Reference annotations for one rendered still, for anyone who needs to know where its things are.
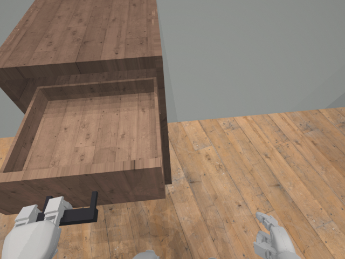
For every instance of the drawer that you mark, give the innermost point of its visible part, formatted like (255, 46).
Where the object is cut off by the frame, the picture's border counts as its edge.
(78, 138)

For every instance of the left robot hand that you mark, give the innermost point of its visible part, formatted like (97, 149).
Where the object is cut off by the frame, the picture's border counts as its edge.
(36, 240)

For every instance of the handle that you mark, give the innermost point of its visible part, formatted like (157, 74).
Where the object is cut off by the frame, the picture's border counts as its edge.
(75, 216)

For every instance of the right robot hand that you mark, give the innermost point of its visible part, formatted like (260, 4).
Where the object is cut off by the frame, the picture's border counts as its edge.
(269, 246)

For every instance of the cabinet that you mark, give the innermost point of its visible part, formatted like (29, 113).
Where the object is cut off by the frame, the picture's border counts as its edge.
(59, 42)

